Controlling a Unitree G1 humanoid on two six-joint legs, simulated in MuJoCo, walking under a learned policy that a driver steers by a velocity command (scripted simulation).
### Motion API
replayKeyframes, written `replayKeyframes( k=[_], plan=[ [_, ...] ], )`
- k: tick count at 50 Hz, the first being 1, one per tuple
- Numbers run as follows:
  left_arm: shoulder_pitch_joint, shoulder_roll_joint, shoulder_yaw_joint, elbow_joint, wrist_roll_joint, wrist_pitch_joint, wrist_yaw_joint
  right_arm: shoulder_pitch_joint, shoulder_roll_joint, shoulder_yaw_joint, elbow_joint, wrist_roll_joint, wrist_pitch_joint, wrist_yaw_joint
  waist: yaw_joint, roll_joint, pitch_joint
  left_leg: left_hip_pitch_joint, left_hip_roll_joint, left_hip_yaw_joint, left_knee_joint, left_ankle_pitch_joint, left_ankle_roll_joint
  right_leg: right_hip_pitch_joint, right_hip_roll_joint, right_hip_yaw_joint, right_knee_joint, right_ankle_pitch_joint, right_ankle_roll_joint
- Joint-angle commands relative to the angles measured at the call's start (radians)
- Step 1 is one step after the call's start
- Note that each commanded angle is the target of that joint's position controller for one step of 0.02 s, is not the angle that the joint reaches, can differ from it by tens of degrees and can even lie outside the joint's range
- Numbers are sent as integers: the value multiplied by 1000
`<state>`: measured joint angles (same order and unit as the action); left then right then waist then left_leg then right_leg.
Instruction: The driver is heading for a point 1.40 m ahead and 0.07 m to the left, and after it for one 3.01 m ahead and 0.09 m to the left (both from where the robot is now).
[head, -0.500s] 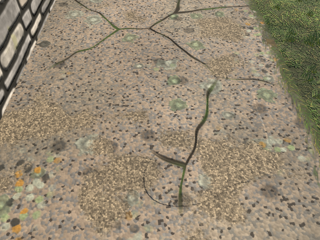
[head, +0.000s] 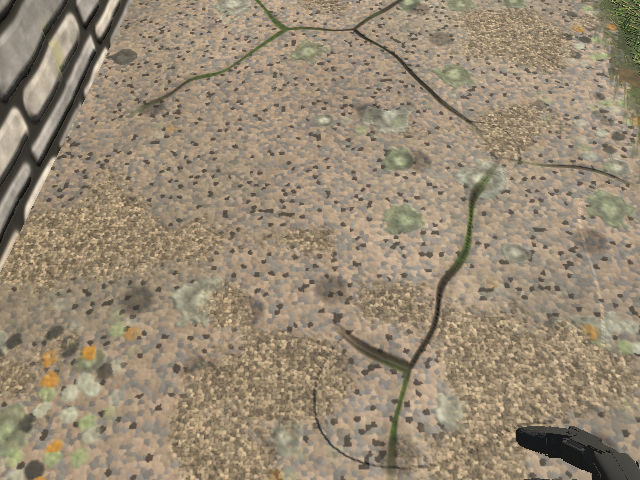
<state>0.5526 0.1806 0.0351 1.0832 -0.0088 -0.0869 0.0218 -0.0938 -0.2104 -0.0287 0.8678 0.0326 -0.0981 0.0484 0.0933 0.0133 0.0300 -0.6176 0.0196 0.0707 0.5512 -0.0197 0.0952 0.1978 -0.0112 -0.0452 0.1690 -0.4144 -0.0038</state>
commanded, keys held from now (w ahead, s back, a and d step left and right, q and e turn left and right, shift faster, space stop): w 1.00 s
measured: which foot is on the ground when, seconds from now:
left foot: up 0.00-0.02, down 0.04-0.60, up 0.62-1.00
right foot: down 0.00-0.06, up 0.08-0.56, down 0.58-1.00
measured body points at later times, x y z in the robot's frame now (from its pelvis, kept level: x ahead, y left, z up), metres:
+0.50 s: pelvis +0.29 +0.00 +0.02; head +0.32 +0.00 +0.47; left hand +0.49 +0.23 -0.09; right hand +0.25 -0.26 -0.13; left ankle +0.18 +0.11 -0.72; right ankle +0.48 -0.14 -0.69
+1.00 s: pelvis +0.58 -0.04 +0.02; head +0.60 -0.04 +0.47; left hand +0.55 +0.23 -0.11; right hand +0.76 -0.28 -0.09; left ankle +0.77 +0.13 -0.67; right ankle +0.49 -0.13 -0.72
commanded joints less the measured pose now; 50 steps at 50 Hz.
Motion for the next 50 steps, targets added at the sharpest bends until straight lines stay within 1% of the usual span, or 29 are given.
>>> replayKeyframes(
  k=[1,2,3,4,5,6,7,8,10,12,14,16,20,24,26,27,28,29,30,31,32,33,34,35,37,39,43,46,50],
  plan=[
    [-29,186,40,-39,5,9,5,215,-175,-67,5,4,-12,-7,-217,-178,-95,386,-83,45,-8,-31,64,-111,-212,26,342,1172,-97],
    [-60,179,33,-61,12,9,0,401,-222,-89,54,0,-5,-17,-298,-160,-206,699,16,-67,21,-38,108,-321,-179,20,596,1013,-67],
    [44,42,-1,-80,13,-7,-15,544,-312,-108,80,-32,3,-26,-244,104,-394,1077,310,-562,-47,-251,265,-708,2,22,1037,387,-7],
    [44,30,-7,-64,-12,-42,-26,535,-257,-85,91,-36,5,-23,-235,201,-483,1090,393,-887,-254,-335,305,-834,73,190,1248,-113,-20],
    [-62,110,17,-103,-40,-59,-28,420,-195,-68,80,-21,0,-19,-210,165,-292,942,343,-736,-279,-341,240,-938,3,189,1301,-75,-41],
    [-151,139,22,-130,-46,-64,-21,318,-143,-52,56,-16,-6,-16,-178,71,-171,749,307,-558,-296,-247,197,-927,-55,152,1265,19,-54],
    [-188,143,32,-137,-35,-59,-8,252,-112,-42,49,-26,-15,-8,-135,-8,-108,580,269,-446,-324,-152,166,-870,-98,131,1199,90,-57],
    [-174,135,42,-135,-21,-43,1,222,-83,-33,52,-36,-22,-3,-92,0,-79,466,224,-356,-352,-102,144,-797,-132,134,1143,130,-62],
    [-131,83,40,-132,-18,-12,7,242,-82,-31,76,-38,-25,-3,-58,48,-51,359,194,-280,-405,-100,150,-737,-152,127,1078,143,-62],
    [-188,93,45,-162,-12,1,10,278,-115,-34,95,-37,-27,-17,-51,53,-5,316,186,-234,-446,-83,163,-785,-166,113,998,191,-43],
    [-288,113,49,-200,1,1,9,324,-144,-39,105,-37,-25,-35,-70,38,21,349,190,-219,-461,-56,167,-876,-177,106,881,296,-18],
    [-370,110,47,-225,4,-5,1,366,-154,-40,109,-34,-18,-47,-93,27,25,393,178,-189,-457,-19,147,-909,-168,95,736,414,-9],
    [-526,90,31,-263,-7,-13,-19,450,-178,-43,121,-19,-9,-55,-148,29,38,458,160,-131,-447,-12,112,-851,-109,40,490,531,-3],
    [-622,105,25,-307,-16,-21,-47,519,-187,-51,146,-11,10,-57,-172,37,61,611,222,-147,-376,-8,101,-878,-87,44,382,449,-25],
    [-598,131,32,-314,-17,-28,-56,511,-200,-58,148,-10,20,-60,-142,55,44,664,250,-156,-321,77,84,-824,-68,37,348,370,-53],
    [-541,154,42,-304,-16,-31,-58,490,-208,-60,142,-11,26,-60,-103,71,10,672,244,-143,-254,224,70,-732,-41,15,334,340,-71],
    [-409,191,63,-265,-13,-33,-55,468,-198,-56,135,-13,31,-60,-32,66,-68,653,200,-103,-96,390,47,-555,-4,-15,318,339,-97],
    [-211,258,90,-213,-6,-33,-48,464,-163,-41,118,-24,32,-60,42,27,-208,510,144,-54,162,339,12,-257,-71,59,357,365,-148],
    [-70,369,117,-181,12,-27,-45,582,-49,-7,102,-29,14,-50,18,-209,-376,88,-19,-3,586,-48,-65,170,-339,511,309,225,-307],
    [-54,304,95,-178,7,-25,-49,569,-65,-7,113,-16,-15,-44,24,-270,-454,-68,-71,-156,752,-534,-61,233,-403,804,142,148,-341],
    [-139,240,74,-189,0,-27,-48,474,-159,-32,86,11,-31,-40,13,-209,-310,-163,-4,-185,823,-493,-38,126,-366,666,139,135,-279],
    [-236,204,60,-215,0,-26,-46,400,-168,-33,65,15,-36,-44,-11,-137,-207,-161,52,-153,798,-400,-27,-31,-330,513,125,219,-245],
    [-306,173,50,-224,7,-25,-50,364,-159,-38,61,1,-31,-51,-44,-71,-133,-116,90,-137,728,-326,-28,-186,-289,405,90,302,-229],
    [-340,148,42,-225,16,-29,-53,377,-147,-45,65,-9,-16,-56,-82,-85,-100,-48,123,-143,666,-278,-28,-286,-252,328,56,344,-211],
    [-332,139,41,-207,17,-34,-57,416,-101,-43,78,-11,13,-58,-112,-97,-77,20,135,-133,607,-239,-36,-372,-219,256,2,375,-218],
    [-298,171,49,-188,15,-37,-46,382,-97,-46,63,-17,24,-61,-119,-81,-45,-24,140,-127,536,-175,-52,-384,-216,211,-30,433,-232],
    [-237,185,51,-165,10,-26,-23,235,-94,-49,16,-27,21,-55,-89,-70,-5,-109,133,-117,301,25,-77,-335,-200,146,-54,459,-214],
    [-194,197,52,-149,2,-22,-15,129,-78,-41,-11,-22,14,-45,-56,-74,22,-72,99,-83,134,130,-79,-320,-182,100,-67,426,-194],
    [-126,204,57,-111,-6,-10,-11,24,-79,-33,-49,-13,8,-27,-23,-74,62,-90,76,-73,23,105,-65,-208,-222,94,-32,418,-190]
  ],
)
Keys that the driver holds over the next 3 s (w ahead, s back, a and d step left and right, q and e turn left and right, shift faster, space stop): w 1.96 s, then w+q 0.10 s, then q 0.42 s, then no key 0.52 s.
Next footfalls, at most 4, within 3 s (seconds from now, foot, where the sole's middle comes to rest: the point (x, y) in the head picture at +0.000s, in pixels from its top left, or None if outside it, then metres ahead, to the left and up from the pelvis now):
0.04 left None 0.22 0.11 -0.76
0.58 right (437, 444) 0.53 -0.13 -0.76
1.14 left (330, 303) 0.84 0.11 -0.76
1.68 right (429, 207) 1.16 -0.13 -0.76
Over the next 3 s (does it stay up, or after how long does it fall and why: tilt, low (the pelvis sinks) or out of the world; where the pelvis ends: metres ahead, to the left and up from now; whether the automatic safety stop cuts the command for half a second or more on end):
stays up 1.42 0.00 0.01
